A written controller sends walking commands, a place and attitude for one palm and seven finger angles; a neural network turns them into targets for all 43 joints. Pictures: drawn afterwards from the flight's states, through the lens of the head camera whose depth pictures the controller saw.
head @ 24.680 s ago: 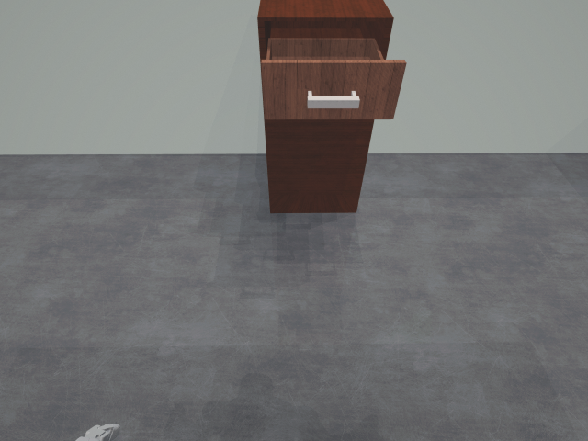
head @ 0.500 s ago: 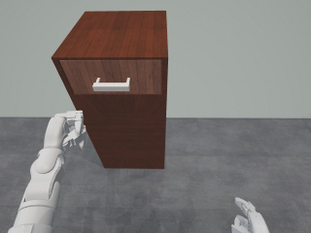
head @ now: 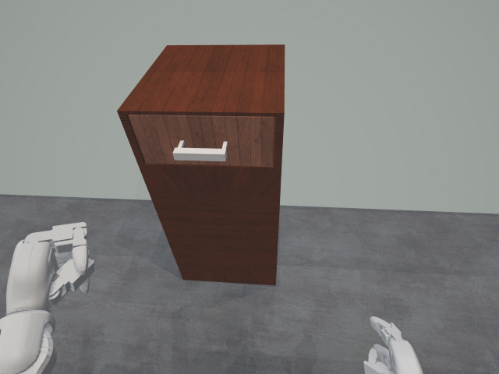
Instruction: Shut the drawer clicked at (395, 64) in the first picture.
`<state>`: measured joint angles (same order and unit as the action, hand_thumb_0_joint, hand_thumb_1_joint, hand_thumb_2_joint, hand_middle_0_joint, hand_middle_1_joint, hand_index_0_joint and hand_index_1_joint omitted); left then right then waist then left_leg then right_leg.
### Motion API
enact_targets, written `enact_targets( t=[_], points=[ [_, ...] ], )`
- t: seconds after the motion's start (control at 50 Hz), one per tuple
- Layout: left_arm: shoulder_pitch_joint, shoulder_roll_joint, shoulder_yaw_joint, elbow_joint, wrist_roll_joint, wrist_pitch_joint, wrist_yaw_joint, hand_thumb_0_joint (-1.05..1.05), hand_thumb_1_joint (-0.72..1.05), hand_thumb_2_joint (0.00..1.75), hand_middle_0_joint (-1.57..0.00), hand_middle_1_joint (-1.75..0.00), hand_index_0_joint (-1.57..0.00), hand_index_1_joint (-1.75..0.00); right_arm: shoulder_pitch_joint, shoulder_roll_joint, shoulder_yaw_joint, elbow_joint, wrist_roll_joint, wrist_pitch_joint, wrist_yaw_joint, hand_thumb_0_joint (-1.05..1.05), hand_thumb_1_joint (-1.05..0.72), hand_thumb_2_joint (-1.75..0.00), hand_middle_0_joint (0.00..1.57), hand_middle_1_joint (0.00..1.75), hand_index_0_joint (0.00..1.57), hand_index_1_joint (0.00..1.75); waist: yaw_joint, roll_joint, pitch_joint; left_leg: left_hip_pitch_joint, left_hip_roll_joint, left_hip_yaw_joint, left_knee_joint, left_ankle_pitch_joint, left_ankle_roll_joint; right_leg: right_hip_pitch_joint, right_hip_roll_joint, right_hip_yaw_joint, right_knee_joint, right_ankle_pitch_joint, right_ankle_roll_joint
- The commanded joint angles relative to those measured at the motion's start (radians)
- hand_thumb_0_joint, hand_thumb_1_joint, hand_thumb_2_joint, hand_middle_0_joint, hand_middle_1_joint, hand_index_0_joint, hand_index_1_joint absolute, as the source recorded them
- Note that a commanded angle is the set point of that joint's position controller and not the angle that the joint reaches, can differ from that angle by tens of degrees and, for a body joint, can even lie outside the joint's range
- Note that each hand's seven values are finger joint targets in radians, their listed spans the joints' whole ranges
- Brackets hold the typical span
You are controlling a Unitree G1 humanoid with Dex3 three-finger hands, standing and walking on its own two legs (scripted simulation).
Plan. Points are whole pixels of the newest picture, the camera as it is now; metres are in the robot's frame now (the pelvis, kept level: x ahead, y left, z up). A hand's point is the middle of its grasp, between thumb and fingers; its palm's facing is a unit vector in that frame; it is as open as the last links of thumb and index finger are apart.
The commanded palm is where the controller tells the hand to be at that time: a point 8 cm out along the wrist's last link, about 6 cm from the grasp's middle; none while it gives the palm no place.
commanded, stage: draw the hand back to the body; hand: left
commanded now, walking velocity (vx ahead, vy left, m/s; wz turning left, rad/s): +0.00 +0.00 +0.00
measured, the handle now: (201, 149) +0.64 +0.20 +0.00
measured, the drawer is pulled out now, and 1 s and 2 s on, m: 0.00 0.00 0.00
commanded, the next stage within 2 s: step back with the hand held close in 0.28 s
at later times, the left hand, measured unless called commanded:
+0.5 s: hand (70, 257) +0.20 +0.24 +0.17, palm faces +0.39 -0.82 -0.42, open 3.2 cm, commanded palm +0.14 +0.28 +0.17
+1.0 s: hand (24, 310) +0.14 +0.27 +0.15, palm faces +0.32 -0.82 -0.48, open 3.2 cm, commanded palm +0.08 +0.31 +0.17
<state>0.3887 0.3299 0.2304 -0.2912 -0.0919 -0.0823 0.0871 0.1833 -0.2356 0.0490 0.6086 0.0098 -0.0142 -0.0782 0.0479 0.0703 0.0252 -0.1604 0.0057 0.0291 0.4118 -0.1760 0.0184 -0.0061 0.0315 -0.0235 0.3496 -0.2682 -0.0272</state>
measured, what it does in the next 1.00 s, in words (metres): shifts its weight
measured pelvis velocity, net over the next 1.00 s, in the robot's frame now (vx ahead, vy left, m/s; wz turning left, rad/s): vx -0.05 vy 0.03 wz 0.00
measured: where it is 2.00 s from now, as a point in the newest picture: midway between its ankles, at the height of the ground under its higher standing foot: outside the picture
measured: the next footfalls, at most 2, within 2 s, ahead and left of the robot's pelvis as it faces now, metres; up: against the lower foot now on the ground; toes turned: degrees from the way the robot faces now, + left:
right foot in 1.26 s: -0.11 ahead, -0.07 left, +0.00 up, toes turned +8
left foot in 1.42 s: +0.00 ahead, +0.12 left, +0.00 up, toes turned +5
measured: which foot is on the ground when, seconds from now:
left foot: down 0.00-1.00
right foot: down 0.00-1.00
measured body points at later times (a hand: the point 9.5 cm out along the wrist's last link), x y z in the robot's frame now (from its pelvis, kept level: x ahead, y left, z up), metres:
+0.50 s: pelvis +0.01 +0.00 +0.00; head +0.00 -0.02 +0.45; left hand +0.17 +0.28 +0.19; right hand +0.21 -0.21 -0.08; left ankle +0.04 +0.11 -0.74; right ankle -0.04 -0.10 -0.74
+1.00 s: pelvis -0.05 +0.03 -0.01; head -0.03 +0.02 +0.44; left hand +0.12 +0.31 +0.18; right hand +0.13 -0.21 -0.09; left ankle +0.04 +0.11 -0.74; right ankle -0.04 -0.10 -0.74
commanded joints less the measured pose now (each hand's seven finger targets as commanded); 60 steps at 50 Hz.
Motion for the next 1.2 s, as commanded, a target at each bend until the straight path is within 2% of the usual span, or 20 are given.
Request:
enact_targets(
  t=[0.0, 0.04, 0.08, 0.1, 0.14, 0.2, 0.32, 0.38, 0.4, 0.42, 0.46, 0.5, 0.58, 0.7, 0.82, 0.92, 1.02, 1.06, 1.12, 1.18],
  points=[
    [-0.002, 0.188, 0.144, -0.34, 0.0, -0.087, 0.013, 0.0, 0.9, 0.9, -1.4, -1.6, -1.4, -1.6, -0.164, -0.106, -0.051, -0.174, -0.006, -0.087, 0.001, 0.0, -0.9, -0.9, 0.2, 0.3, 0.2, 0.3, 0.01, 0.004, -0.079, 0.172, 0.003, -0.023, -0.037, 0.095, 0.021, -0.162, -0.019, 0.024, -0.116, 0.136, 0.007],
    [0.044, 0.183, 0.147, -0.389, -0.002, -0.094, 0.014, 0.0, 0.9, 0.9, -1.4, -1.6, -1.4, -1.6, -0.156, -0.103, -0.051, -0.177, -0.003, -0.095, 0.002, 0.0, -0.9, -0.9, 0.2, 0.3, 0.2, 0.3, 0.01, 0.014, -0.078, 0.17, 0.008, -0.027, -0.035, 0.101, 0.02, -0.157, -0.022, 0.021, -0.1, 0.147, 0.006],
    [0.12, 0.183, 0.171, -0.402, -0.002, -0.096, 0.014, 0.0, 0.9, 0.9, -1.4, -1.6, -1.4, -1.6, -0.149, -0.102, -0.055, -0.179, -0.006, -0.101, 0.003, 0.0, -0.9, -0.9, 0.2, 0.3, 0.2, 0.3, 0.017, -0.024, -0.079, 0.163, 0.008, -0.027, -0.031, 0.121, 0.022, -0.147, -0.019, 0.017, -0.092, 0.173, 0.008],
    [0.126, 0.169, 0.161, -0.36, 0.0, -0.09, 0.012, 0.0, 0.9, 0.9, -1.4, -1.6, -1.4, -1.6, -0.15, -0.105, -0.058, -0.166, -0.007, -0.102, 0.002, 0.0, -0.9, -0.9, 0.2, 0.3, 0.2, 0.3, 0.013, -0.063, -0.042, 0.157, 0.008, -0.024, -0.032, 0.11, 0.022, -0.168, -0.013, 0.019, -0.111, 0.159, 0.009],
    [0.088, 0.142, 0.137, -0.325, 0.0, -0.084, 0.011, 0.0, 0.9, 0.9, -1.4, -1.6, -1.4, -1.6, -0.142, -0.104, -0.059, -0.161, -0.004, -0.095, -0.003, 0.0, -0.9, -0.9, 0.2, 0.3, 0.2, 0.3, -0.001, -0.091, 0.009, 0.145, 0.01, -0.024, -0.037, 0.08, 0.026, -0.197, -0.018, 0.017, -0.11, 0.125, 0.014],
    [0.032, 0.145, 0.138, -0.299, 0.007, -0.08, 0.015, 0.0, 0.9, 0.9, -1.4, -1.6, -1.4, -1.6, -0.135, -0.11, -0.062, -0.152, -0.005, -0.093, -0.011, 0.0, -0.9, -0.9, 0.2, 0.3, 0.2, 0.3, -0.005, -0.063, 0.032, 0.15, 0.006, -0.024, -0.04, 0.047, 0.027, -0.22, -0.019, 0.021, -0.129, 0.08, 0.014],
    [0.013, 0.169, 0.145, -0.394, 0.01, -0.086, 0.026, 0.0, 0.9, 0.9, -1.4, -1.6, -1.4, -1.6, -0.141, -0.101, -0.053, -0.163, -0.013, -0.109, -0.017, 0.0, -0.9, -0.9, 0.2, 0.3, 0.2, 0.3, 0.017, -0.005, -0.101, 0.188, 0.004, -0.033, -0.024, 0.143, 0.029, -0.134, -0.033, 0.024, -0.078, 0.189, 0.007],
    [0.038, 0.176, 0.151, -0.417, 0.013, -0.081, 0.032, 0.0, 0.9, 0.9, -1.4, -1.6, -1.4, -1.6, -0.14, -0.1, -0.05, -0.162, -0.014, -0.116, -0.013, 0.0, -0.9, -0.9, 0.2, 0.3, 0.2, 0.3, 0.02, 0.006, -0.106, 0.186, 0.003, -0.031, -0.015, 0.198, 0.023, -0.122, -0.029, 0.018, -0.063, 0.253, 0.005],
    [-0.142, 0.364, 0.341, -0.502, 0.018, -0.134, 0.043, 0.0, 0.9, 0.9, -1.4, -1.6, -1.4, -1.6, -0.128, -0.104, -0.038, -0.218, -0.006, -0.087, -0.007, 0.0, -0.9, -0.9, 0.2, 0.3, 0.2, 0.3, -0.018, 0.05, -0.01, 0.138, 0.005, -0.048, 0.001, 0.146, 0.035, -0.205, -0.062, 0.074, -0.118, 0.305, 0.012],
    [0.03, 0.254, 0.264, -0.4, 0.02, -0.136, 0.028, 0.0, 0.9, 0.9, -1.4, -1.6, -1.4, -1.6, -0.134, -0.106, -0.055, -0.18, -0.016, -0.067, -0.006, 0.0, -0.9, -0.9, 0.2, 0.3, 0.2, 0.3, -0.025, -0.026, -0.009, 0.102, 0.012, -0.057, 0.033, 0.192, 0.043, -0.219, -0.086, 0.063, -0.099, 0.352, 0.019],
    [0.137, 0.184, 0.2, -0.336, 0.023, -0.117, 0.011, 0.0, 0.9, 0.9, -1.4, -1.6, -1.4, -1.6, -0.122, -0.11, -0.066, -0.19, -0.014, -0.028, 0.007, 0.0, -0.9, -0.9, 0.2, 0.3, 0.2, 0.3, -0.031, -0.061, -0.02, 0.108, 0.023, -0.048, 0.033, 0.272, 0.045, -0.223, -0.085, 0.045, -0.077, 0.385, 0.039],
    [0.173, 0.171, 0.198, -0.333, 0.021, -0.125, 0.003, 0.0, 0.9, 0.9, -1.4, -1.6, -1.4, -1.6, -0.123, -0.114, -0.08, -0.2, -0.015, -0.009, 0.009, 0.0, -0.9, -0.9, 0.2, 0.3, 0.2, 0.3, -0.035, -0.038, -0.068, 0.128, 0.031, -0.038, 0.032, 0.352, 0.044, -0.22, -0.079, 0.032, -0.058, 0.409, 0.049],
    [0.238, 0.201, 0.227, -0.362, 0.009, -0.127, 0.004, 0.0, 0.9, 0.9, -1.4, -1.6, -1.4, -1.6, -0.114, -0.111, -0.093, -0.227, -0.001, 0.032, 0.012, 0.0, -0.9, -0.9, 0.2, 0.3, 0.2, 0.3, -0.034, -0.073, -0.187, 0.142, 0.049, -0.035, 0.038, 0.483, 0.045, -0.168, -0.074, 0.016, -0.003, 0.485, 0.061],
    [0.262, 0.266, 0.276, -0.476, 0.0, -0.138, 0.023, 0.0, 0.9, 0.9, -1.4, -1.6, -1.4, -1.6, -0.118, -0.113, -0.098, -0.258, 0.005, 0.042, 0.0, 0.0, -0.9, -0.9, 0.2, 0.3, 0.2, 0.3, -0.024, -0.024, -0.246, 0.115, 0.059, -0.04, 0.038, 0.499, 0.044, -0.166, -0.062, 0.019, 0.043, 0.454, 0.058],
    [0.286, 0.245, 0.266, -0.452, 0.002, -0.147, 0.041, 0.0, 0.9, 0.9, -1.4, -1.6, -1.4, -1.6, -0.097, -0.111, -0.104, -0.249, 0.006, 0.029, -0.007, 0.0, -0.9, -0.9, 0.2, 0.3, 0.2, 0.3, -0.038, -0.02, -0.189, 0.034, 0.068, -0.06, 0.007, 0.336, 0.041, -0.204, -0.058, 0.028, 0.039, 0.318, 0.056],
    [0.269, 0.228, 0.25, -0.41, 0.007, -0.172, 0.051, 0.0, 0.9, 0.9, -1.4, -1.6, -1.4, -1.6, -0.099, -0.115, -0.107, -0.236, 0.008, 0.01, -0.01, 0.0, -0.9, -0.9, 0.2, 0.3, 0.2, 0.3, -0.052, -0.044, -0.11, -0.089, 0.062, -0.082, -0.045, -0.02, 0.039, -0.236, -0.063, 0.047, -0.012, 0.104, 0.045],
    [0.24, 0.228, 0.238, -0.432, 0.027, -0.212, 0.063, 0.0, 0.9, 0.9, -1.4, -1.6, -1.4, -1.6, -0.094, -0.129, -0.105, -0.232, 0.001, -0.019, -0.015, 0.0, -0.9, -0.9, 0.2, 0.3, 0.2, 0.3, -0.058, -0.009, -0.045, -0.174, 0.077, -0.146, -0.076, -0.265, 0.04, -0.297, -0.047, 0.05, -0.033, -0.158, 0.033],
    [0.224, 0.225, 0.238, -0.446, 0.041, -0.224, 0.065, 0.0, 0.9, 0.9, -1.4, -1.6, -1.4, -1.6, -0.092, -0.14, -0.106, -0.238, -0.003, -0.033, -0.018, 0.0, -0.9, -0.9, 0.2, 0.3, 0.2, 0.3, -0.059, 0.024, -0.031, -0.259, 0.104, -0.19, -0.125, -0.385, 0.053, -0.257, -0.017, 0.045, 0.024, -0.178, 0.037],
    [0.204, 0.237, 0.27, -0.503, 0.066, -0.231, 0.064, 0.0, 0.9, 0.9, -1.4, -1.6, -1.4, -1.6, -0.103, -0.145, -0.105, -0.25, -0.009, -0.053, -0.023, 0.0, -0.9, -0.9, 0.2, 0.3, 0.2, 0.3, -0.037, 0.178, -0.072, -0.515, 0.186, -0.293, -0.328, -0.59, 0.093, 0.01, 0.066, 0.005, 0.308, -0.032, 0.046],
    [0.226, 0.256, 0.293, -0.529, 0.061, -0.229, 0.061, 0.0, 0.9, 0.9, -1.4, -1.6, -1.4, -1.6, -0.091, -0.129, -0.11, -0.25, -0.011, -0.071, -0.015, 0.0, -0.9, -0.9, 0.2, 0.3, 0.2, 0.3, -0.028, 0.139, -0.129, -0.475, 0.184, -0.254, -0.268, -0.494, 0.093, 0.006, 0.062, 0.018, 0.318, -0.025, 0.034]
  ],
)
